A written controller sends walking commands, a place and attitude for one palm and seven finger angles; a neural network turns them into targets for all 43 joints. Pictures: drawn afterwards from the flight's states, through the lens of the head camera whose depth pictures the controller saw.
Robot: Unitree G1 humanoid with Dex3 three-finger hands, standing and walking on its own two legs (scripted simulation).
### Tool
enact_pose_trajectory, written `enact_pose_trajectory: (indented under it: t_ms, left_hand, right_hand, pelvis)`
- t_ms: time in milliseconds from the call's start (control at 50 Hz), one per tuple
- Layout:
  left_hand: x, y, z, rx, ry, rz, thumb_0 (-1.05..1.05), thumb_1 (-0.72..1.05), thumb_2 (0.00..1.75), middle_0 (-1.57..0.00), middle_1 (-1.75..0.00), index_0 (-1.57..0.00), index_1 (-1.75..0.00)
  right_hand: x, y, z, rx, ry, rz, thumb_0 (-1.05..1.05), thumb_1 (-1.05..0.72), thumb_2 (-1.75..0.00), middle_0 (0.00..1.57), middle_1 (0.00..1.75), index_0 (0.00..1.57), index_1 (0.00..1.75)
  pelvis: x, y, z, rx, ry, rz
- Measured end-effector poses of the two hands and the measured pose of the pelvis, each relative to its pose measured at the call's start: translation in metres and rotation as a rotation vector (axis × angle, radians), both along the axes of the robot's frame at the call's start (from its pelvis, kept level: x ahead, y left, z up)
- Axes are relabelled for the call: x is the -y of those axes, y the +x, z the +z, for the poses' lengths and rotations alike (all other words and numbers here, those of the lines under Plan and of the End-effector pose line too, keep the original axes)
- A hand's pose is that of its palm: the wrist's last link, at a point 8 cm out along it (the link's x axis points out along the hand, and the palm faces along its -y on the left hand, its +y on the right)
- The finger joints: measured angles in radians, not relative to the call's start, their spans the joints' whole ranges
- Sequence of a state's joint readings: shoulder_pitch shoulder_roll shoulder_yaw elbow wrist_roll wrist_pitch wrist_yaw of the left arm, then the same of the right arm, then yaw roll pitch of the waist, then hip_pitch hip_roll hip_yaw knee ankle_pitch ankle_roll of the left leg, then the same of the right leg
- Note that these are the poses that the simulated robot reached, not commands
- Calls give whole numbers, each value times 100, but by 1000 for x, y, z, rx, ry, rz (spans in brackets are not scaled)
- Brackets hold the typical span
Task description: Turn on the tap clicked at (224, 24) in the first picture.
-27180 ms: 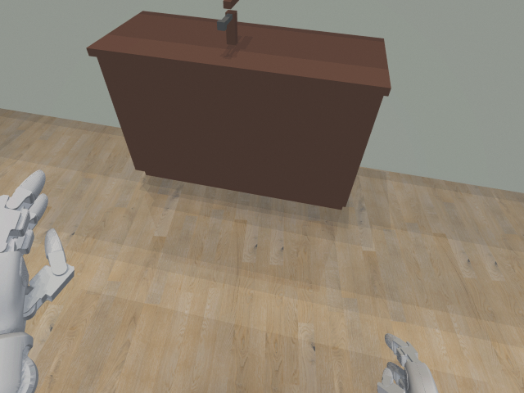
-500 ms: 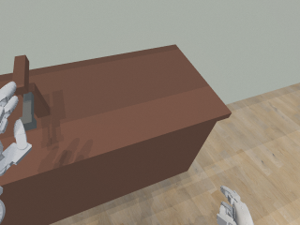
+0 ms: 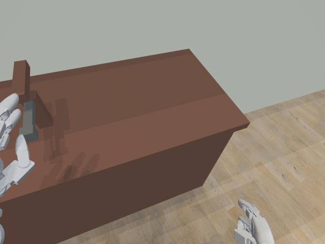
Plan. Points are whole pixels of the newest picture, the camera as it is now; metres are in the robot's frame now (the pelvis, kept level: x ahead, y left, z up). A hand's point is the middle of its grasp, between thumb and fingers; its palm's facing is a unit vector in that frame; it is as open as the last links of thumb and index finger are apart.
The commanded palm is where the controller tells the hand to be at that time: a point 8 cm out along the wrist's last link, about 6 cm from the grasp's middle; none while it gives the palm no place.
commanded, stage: shuffle to correct the standing spot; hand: left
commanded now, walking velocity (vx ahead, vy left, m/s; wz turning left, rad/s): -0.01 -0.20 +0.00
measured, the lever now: (29, 134) +0.33 +0.33 +0.08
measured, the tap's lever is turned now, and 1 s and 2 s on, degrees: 0 0 0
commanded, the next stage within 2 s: come to a stop and stand still in 0.50 s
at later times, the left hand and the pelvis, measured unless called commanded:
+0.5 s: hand (33, 169) +0.21 +0.23 +0.16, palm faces +0.35 -0.85 -0.40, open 7.5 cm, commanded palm +0.16 +0.27 +0.18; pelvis +0.00 -0.01 +0.00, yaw +0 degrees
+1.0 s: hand (58, 194) +0.17 +0.18 +0.16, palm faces +0.33 -0.86 -0.39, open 7.5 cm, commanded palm +0.12 +0.22 +0.18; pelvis -0.03 -0.06 -0.01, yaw +0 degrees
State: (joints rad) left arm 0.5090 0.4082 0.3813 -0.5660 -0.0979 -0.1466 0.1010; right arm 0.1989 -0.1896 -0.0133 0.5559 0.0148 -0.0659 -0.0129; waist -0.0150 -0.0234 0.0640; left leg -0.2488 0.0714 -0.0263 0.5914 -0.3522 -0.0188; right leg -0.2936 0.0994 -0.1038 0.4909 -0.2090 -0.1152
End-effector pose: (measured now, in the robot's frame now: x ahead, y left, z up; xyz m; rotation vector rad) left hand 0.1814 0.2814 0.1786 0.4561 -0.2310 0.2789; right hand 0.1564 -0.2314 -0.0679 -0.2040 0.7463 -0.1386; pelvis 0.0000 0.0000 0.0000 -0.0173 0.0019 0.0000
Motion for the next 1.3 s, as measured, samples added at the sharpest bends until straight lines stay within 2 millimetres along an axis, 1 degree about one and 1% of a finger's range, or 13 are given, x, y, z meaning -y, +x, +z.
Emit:
enact_pose_trajectory:
  t_ms: [80, 240, 440, 580, 640, 720, 760, 800, 880, 940, 1040, 1140, 1300]
  left_hand:
    - [-4, -7, -4, -19, -19, 13, 1, 89, 89, -21, -31, -21, -30]
    - [-1, -7, 14, 46, 43, 48, 1, 89, 89, -21, -31, -21, -30]
    - [9, -11, -7, -28, -33, 32, 1, 89, 89, -21, -31, -21, -30]
    - [15, -7, 15, 39, 55, 47, 1, 89, 89, -21, -31, -21, -30]
    - [22, -7, 16, 37, 67, 45, 1, 89, 89, -21, -31, -20, -30]
    - [1, 5, 37, 108, 190, 54, 1, 88, 89, -21, -31, -21, -30]
    - [-4, 7, 32, 96, 158, 91, 1, 88, 89, -21, -31, -21, -30]
    - [8, 4, 20, 41, 121, 90, 1, 89, 89, -21, -30, -20, -30]
    - [54, -16, -6, -17, 104, -4, 1, 89, 90, -20, -30, -20, -30]
    - [67, -33, -16, -10, 47, -42, 1, 89, 89, -21, -31, -21, -30]
    - [47, -51, 2, 125, 5, 37, 1, 88, 89, -22, -31, -22, -30]
    - [24, -59, 14, 257, -42, 101, 1, 88, 89, -21, -31, -21, -30]
    - [31, -57, -1, 160, -44, 57, 1, 89, 90, -20, -30, -20, -30]
  right_hand:
    - [-1, -5, 3, -18, -26, 4, 1, -90, -89, 21, 30, 20, 30]
    - [-3, -2, -6, -16, 12, 43, 1, -90, -89, 21, 30, 20, 30]
    - [9, -11, -1, -36, -11, 12, 1, -90, -89, 21, 30, 20, 30]
    - [15, -5, -6, -32, -1, 41, 1, -90, -89, 20, 30, 20, 30]
    - [20, -1, -10, -18, 28, 37, 1, -90, -89, 21, 30, 20, 30]
    - [27, -9, -7, -7, 14, 48, 1, -90, -89, 21, 30, 20, 30]
    - [35, -13, -2, 40, 24, 38, 1, -90, -89, 21, 30, 20, 30]
    - [42, -16, -4, 83, 38, 29, 1, -90, -89, 21, 30, 20, 30]
    - [54, -22, -21, 122, 70, 16, 1, -90, -89, 21, 30, 20, 30]
    - [57, -33, -24, 71, 39, 13, 1, -90, -89, 20, 29, 20, 30]
    - [53, -49, -3, 31, -21, 47, 1, -91, -89, 20, 29, 20, 30]
    - [43, -54, 13, 58, -55, 75, 1, -90, -89, 20, 29, 20, 30]
    - [23, -49, 18, 108, 7, 102, 1, -90, -89, 21, 30, 20, 30]
  pelvis:
    - [-1, 1, 2, 0, 15, -6]
    - [6, -5, 1, 12, 0, 8]
    - [11, -4, 3, 0, 21, 0]
    - [21, -4, 2, 11, 10, 20]
    - [26, -5, -1, 8, 7, 21]
    - [38, -14, 3, 19, 23, -10]
    - [40, -19, 2, 28, 37, -31]
    - [40, -22, 1, 45, 38, -23]
    - [45, -23, -16, 62, 47, -17]
    - [51, -29, -16, 81, 21, 9]
    - [56, -38, -3, 58, 22, -1]
    - [49, -47, 3, 62, 14, 0]
    - [41, -53, 4, 43, 10, 12]
